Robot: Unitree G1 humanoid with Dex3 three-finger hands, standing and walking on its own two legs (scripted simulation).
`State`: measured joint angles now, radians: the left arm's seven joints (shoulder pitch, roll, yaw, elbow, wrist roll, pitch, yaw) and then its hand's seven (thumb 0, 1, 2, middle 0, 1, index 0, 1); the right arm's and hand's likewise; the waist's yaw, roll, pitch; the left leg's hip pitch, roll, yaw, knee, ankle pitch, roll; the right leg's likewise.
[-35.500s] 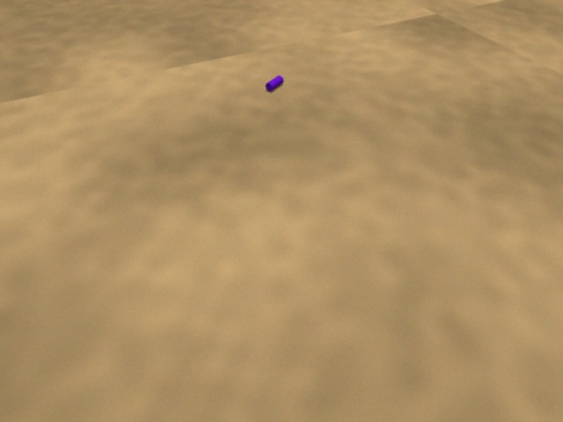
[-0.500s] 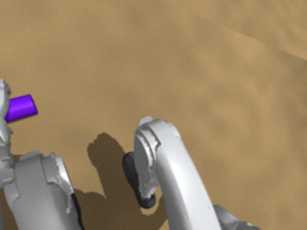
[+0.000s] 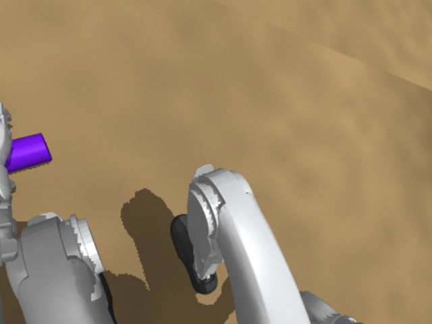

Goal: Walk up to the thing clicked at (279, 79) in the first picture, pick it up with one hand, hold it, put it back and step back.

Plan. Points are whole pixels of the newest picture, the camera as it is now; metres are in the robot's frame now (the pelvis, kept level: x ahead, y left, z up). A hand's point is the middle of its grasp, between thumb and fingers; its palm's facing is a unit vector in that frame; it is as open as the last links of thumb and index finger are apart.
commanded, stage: withdraw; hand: left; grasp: from above
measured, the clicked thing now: (7, 157) +0.44 +0.25 -0.28
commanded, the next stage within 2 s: home in 0.70 s
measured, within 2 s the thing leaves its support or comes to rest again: neither
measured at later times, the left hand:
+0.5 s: hand out of the picture +0.41 +0.24 -0.07, palm faces -0.48 -0.10 -0.87, open 13.9 cm
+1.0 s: hand out of the picture +0.42 +0.29 -0.12, palm faces -0.36 -0.13 -0.93, open 13.0 cm
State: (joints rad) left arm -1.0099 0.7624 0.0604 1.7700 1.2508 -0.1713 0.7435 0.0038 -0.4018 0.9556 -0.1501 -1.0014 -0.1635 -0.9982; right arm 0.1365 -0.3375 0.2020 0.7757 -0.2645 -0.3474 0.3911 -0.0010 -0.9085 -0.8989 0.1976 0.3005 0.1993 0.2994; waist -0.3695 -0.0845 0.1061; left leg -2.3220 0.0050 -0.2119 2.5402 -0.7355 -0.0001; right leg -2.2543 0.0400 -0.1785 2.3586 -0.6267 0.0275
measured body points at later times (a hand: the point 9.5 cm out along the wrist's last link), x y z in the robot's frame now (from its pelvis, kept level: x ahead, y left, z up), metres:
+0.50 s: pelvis +0.00 -0.01 +0.07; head +0.18 +0.04 +0.48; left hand +0.43 +0.24 -0.02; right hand +0.11 -0.27 -0.06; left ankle +0.06 +0.12 -0.27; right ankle +0.12 -0.11 -0.27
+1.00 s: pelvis +0.00 -0.01 +0.04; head +0.22 +0.05 +0.43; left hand +0.43 +0.30 -0.06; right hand +0.07 -0.26 -0.09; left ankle +0.06 +0.12 -0.27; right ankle +0.12 -0.11 -0.27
